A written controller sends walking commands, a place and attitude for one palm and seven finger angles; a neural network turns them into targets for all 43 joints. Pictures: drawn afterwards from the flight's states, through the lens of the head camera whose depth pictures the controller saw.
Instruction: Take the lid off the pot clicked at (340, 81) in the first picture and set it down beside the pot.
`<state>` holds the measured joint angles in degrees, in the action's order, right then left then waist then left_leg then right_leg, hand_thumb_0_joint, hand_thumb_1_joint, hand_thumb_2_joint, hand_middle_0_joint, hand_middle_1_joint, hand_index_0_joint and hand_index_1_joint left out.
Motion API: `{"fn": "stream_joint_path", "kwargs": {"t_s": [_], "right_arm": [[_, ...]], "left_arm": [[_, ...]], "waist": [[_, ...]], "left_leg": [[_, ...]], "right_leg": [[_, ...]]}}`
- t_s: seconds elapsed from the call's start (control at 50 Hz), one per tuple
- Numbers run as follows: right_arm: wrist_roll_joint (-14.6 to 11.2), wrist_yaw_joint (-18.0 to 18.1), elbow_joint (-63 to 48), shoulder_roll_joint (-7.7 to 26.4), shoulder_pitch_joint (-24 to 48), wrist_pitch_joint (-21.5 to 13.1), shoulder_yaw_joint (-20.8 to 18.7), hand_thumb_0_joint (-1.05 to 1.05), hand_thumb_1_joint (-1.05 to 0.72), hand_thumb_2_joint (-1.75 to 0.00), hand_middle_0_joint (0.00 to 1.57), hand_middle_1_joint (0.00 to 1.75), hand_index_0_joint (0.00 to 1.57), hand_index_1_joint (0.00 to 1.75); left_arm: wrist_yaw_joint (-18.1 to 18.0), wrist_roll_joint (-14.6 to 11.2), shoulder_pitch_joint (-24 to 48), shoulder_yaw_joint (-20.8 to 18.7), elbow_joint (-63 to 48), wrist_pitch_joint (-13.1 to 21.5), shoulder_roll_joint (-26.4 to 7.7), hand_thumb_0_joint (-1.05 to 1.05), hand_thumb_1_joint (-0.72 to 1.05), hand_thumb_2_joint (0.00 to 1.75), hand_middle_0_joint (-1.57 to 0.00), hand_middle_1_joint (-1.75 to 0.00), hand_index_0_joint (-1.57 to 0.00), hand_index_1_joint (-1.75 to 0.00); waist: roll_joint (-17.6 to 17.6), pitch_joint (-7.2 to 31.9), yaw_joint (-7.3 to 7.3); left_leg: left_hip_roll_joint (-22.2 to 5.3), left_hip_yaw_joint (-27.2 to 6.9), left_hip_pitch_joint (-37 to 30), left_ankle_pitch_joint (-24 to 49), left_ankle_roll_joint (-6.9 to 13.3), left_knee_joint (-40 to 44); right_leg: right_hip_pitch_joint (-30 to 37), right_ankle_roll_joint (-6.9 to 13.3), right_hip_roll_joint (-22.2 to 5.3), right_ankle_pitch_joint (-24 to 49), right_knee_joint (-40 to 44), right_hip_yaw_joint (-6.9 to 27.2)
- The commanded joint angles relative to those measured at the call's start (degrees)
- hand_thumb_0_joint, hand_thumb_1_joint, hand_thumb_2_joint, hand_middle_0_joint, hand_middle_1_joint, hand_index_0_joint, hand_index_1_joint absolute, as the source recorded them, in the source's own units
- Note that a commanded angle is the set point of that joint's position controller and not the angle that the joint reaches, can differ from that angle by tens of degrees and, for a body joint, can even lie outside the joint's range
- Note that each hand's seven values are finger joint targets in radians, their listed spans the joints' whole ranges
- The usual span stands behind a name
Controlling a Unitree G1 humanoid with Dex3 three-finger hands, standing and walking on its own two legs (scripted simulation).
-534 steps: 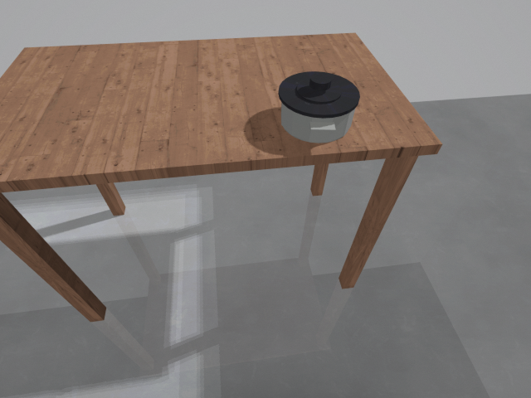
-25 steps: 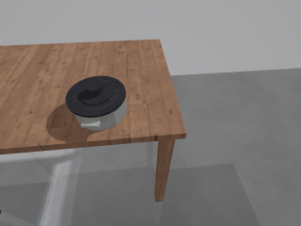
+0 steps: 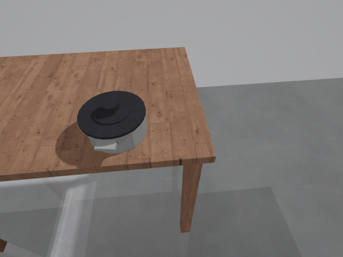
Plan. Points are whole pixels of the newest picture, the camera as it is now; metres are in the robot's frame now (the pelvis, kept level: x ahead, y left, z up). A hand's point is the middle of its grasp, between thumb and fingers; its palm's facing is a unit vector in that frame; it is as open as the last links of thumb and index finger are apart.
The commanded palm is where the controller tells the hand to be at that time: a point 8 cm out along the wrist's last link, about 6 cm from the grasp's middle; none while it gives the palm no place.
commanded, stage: look again from close up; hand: left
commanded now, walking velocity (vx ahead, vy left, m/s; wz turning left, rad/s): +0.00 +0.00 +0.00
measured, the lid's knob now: (109, 105) +0.45 +0.19 +0.11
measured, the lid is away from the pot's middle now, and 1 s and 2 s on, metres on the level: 0.00 0.00 0.00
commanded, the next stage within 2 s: lift the closed hand beside the body in 0.56 s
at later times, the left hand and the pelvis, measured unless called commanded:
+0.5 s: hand out of the picture -0.01 +0.17 -0.17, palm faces +0.05 -0.98 -0.20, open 7.3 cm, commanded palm none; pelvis +0.00 +0.00 +0.00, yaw +0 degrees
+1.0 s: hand out of the picture +0.10 +0.20 -0.04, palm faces +0.15 -0.96 -0.22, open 5.2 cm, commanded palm +0.07 +0.26 +0.00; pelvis -0.03 +0.02 +0.00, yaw +1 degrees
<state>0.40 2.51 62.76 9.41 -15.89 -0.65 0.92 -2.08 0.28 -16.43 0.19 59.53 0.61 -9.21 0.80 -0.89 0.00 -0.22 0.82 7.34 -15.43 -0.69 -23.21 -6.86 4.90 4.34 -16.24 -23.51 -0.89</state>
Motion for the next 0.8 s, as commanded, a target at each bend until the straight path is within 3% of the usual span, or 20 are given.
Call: {"fn": "stream_joint_path", "kwargs": {"t_s": [0.0, 0.38, 0.62, 0.64, 0.66, 0.68, 0.7, 0.72, 0.74, 0.76, 0.78], "right_arm": [[-0.1, 0.2, -1.8, 5.0, -3.0, -1.1, -1.0, 0.0, -0.9, -0.9, 0.2, 0.3, 0.2, 0.3], [-0.2, 0.3, 0.1, 4.1, -4.5, -1.4, -0.9, 0.0, -0.9, -0.9, 0.2, 0.3, 0.2, 0.3], [-0.1, 0.3, 0.6, 3.7, -5.1, -1.5, -0.8, 0.0, -0.9, -0.9, 0.2, 0.3, 0.2, 0.3], [-0.4, -0.3, -3.6, 4.9, 2.3, -1.6, -1.3, 0.0, -0.9, -0.9, 0.2, 0.3, 0.2, 0.3], [-4.1, -0.3, -23.1, 12.8, 2.5, -10.9, -1.6, 0.0, -0.9, -0.9, 0.2, 0.3, 0.2, 0.3], [-3.5, 1.8, -20.2, 9.6, 5.5, -14.9, -0.5, 0.0, -0.9, -0.9, 0.2, 0.3, 0.2, 0.3], [-3.8, 2.0, -17.0, 10.3, 7.6, -15.3, -1.0, 0.0, -0.9, -0.9, 0.2, 0.3, 0.2, 0.3], [-4.3, 1.9, -17.7, 9.7, 6.6, -15.4, -1.2, 0.0, -0.9, -0.9, 0.2, 0.3, 0.2, 0.3], [-3.7, 1.5, -20.4, 9.0, 6.9, -16.2, -0.5, 0.0, -0.9, -0.9, 0.2, 0.3, 0.2, 0.3], [-2.6, 1.3, -20.1, 10.1, 7.0, -16.5, -1.2, 0.0, -0.9, -0.9, 0.2, 0.3, 0.2, 0.3], [-1.7, 0.5, -21.0, 10.4, 6.9, -15.7, -2.4, 0.0, -0.9, -0.9, 0.2, 0.3, 0.2, 0.3]], "left_arm": [[-0.2, -0.2, -3.0, -1.2, -2.1, 1.1, -6.5, 0.0, 0.9, 0.9, -0.2, -0.3, -0.2, -0.3], [-0.4, -0.2, -5.6, -0.9, 0.1, 1.3, -5.2, 0.0, 0.9, 0.9, -0.2, -0.3, -0.2, -0.3], [-0.3, -0.2, -5.8, -0.8, 0.3, 1.1, -4.5, 0.0, 0.9, 0.9, -0.2, -0.3, -0.2, -0.3], [-2.8, 1.0, -10.3, -1.6, 2.7, 3.0, -6.2, 0.0, 0.9, 0.9, -0.2, -0.3, -0.2, -0.3], [-2.4, -6.9, 28.1, 2.0, -64.8, 12.4, -13.1, 0.0, 0.9, 0.9, -0.24, -0.35, -0.24, -0.35], [-5.0, -2.7, 9.8, -1.9, -57.0, 9.2, -13.4, 0.0, 0.9, 0.9, -0.29, -0.4, -0.29, -0.4], [-7.1, -4.3, 6.8, -0.8, -56.1, 5.6, -12.5, 0.0, 0.9, 0.9, -0.33, -0.44, -0.33, -0.44], [-7.4, -4.1, -2.2, 1.6, -52.0, 2.1, -5.4, 0.0, 0.9, 0.9, -0.38, -0.49, -0.38, -0.49], [-6.5, -3.8, -3.1, 6.9, -53.2, 1.4, 0.5, 0.0, 0.9, 0.9, -0.42, -0.54, -0.42, -0.54], [-6.2, -2.3, -7.3, 5.0, -47.0, 1.5, -0.3, 0.0, 0.9, 0.9, -0.46, -0.59, -0.46, -0.59], [-5.4, -0.8, -12.0, 6.1, -38.9, 0.8, 2.2, 0.0, 0.9, 0.9, -0.51, -0.64, -0.51, -0.64]], "waist": [[-1.6, -0.9, -0.06], [-1.8, -1.6, -0.26], [-0.4, -3.6, -0.36], [-4.4, -7.1, -2.49], [4.4, 16.5, 0.69], [18.3, 19.9, -0.49], [16.0, 14.6, -0.99], [11.3, 11.8, -0.27], [3.5, 6.2, 0.53], [-1.7, 4.5, 0.42], [-8.0, -0.3, 0.49]], "left_leg": [[-5.3, -4.1, 1.4, 12.1, 1.8, 1.9], [-5.1, -4.2, 1.9, 11.0, 2.0, 1.9], [-5.0, -4.6, 2.9, 9.1, 2.3, 2.4], [-3.4, -0.3, 10.7, 5.2, 0.3, -12.1], [0.8, -3.1, -2.7, 12.1, 2.1, -1.4], [0.2, -2.3, -9.3, 17.7, 2.7, 0.5], [-0.6, -2.4, -5.2, 14.3, 0.9, -0.6], [-0.8, -3.2, -4.1, 14.5, 1.5, 0.9], [-0.4, -3.6, -3.8, 16.1, 2.4, 1.0], [0.0, -3.1, -3.7, 16.4, 3.0, 0.0], [0.0, -3.6, 0.0, 14.7, 3.3, -0.2]], "right_leg": [[-0.2, -1.5, -10.2, 20.9, 3.8, 8.4], [-0.8, -1.7, -10.2, 19.4, 4.3, 8.9], [-2.8, -1.3, -9.7, 13.5, 4.9, 8.8], [-2.9, -7.7, -14.3, 49.8, 3.8, 12.7], [4.7, -4.1, -11.1, 37.7, -0.2, 9.9], [2.4, -1.6, -6.5, 25.1, -1.7, 7.7], [-1.2, -2.3, -6.7, 15.8, 0.4, 2.6], [-1.0, -2.5, -6.1, 14.8, 1.3, 1.0], [-2.0, -3.3, -5.6, 16.1, 1.3, -0.4], [-3.6, -3.8, -5.3, 17.1, 1.5, -1.2], [-6.6, -4.6, -5.2, 15.8, 1.5, -1.8]]}}
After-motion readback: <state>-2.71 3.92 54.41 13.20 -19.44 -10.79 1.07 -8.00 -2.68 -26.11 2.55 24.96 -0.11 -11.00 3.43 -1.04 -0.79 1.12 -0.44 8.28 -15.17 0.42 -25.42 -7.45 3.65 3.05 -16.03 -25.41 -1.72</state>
